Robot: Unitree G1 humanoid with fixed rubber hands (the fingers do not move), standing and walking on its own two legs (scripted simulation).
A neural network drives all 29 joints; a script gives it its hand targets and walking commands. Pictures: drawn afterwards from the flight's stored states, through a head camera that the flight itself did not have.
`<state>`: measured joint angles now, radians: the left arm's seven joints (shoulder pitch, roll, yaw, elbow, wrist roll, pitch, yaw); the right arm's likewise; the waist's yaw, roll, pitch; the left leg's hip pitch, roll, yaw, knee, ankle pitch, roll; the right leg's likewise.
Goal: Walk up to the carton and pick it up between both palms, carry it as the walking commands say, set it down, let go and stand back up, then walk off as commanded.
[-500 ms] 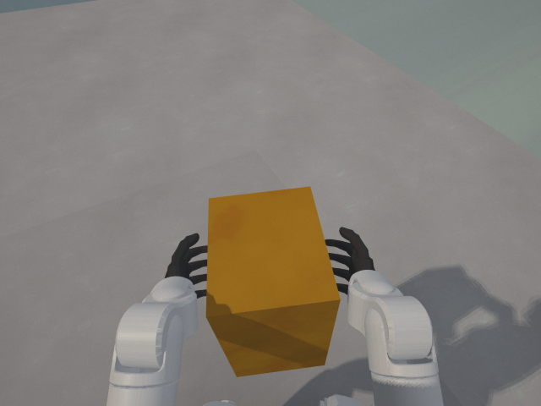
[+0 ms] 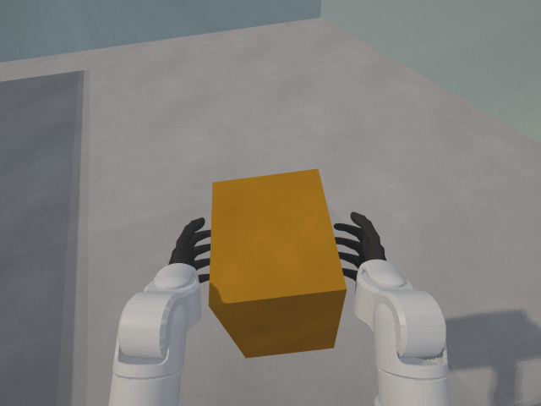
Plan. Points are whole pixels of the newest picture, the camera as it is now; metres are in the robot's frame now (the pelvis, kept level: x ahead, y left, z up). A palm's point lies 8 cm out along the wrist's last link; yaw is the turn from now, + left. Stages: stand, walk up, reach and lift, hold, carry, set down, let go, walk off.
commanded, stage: carry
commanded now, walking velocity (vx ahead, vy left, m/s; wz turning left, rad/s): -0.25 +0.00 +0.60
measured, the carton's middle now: (278, 272) +0.31 -0.03 +0.04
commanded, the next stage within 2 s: none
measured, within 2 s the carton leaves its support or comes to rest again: neither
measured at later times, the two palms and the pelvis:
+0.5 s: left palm out of the picture +0.06 +0.21 +0.08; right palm out of the picture +0.11 -0.03 +0.07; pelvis -0.19 +0.04 +0.00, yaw +11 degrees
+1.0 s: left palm out of the picture -0.08 +0.27 +0.08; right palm out of the picture +0.01 +0.05 +0.09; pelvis -0.28 +0.07 +0.00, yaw +15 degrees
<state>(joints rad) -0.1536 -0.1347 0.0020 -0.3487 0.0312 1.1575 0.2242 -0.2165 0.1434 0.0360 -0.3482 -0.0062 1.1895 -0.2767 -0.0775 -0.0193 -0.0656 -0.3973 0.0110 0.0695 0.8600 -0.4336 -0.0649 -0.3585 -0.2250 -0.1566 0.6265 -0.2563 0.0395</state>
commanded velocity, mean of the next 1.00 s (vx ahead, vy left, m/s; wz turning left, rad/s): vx -0.04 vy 0.00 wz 0.10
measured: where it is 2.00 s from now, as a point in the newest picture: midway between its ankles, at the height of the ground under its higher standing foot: outside the picture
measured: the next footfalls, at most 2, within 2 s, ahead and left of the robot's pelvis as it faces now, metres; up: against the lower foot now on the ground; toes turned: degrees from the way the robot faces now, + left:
left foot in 0.06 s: +0.01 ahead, +0.16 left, +0.00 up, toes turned +7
right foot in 0.40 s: -0.18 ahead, -0.02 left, +0.00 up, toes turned +25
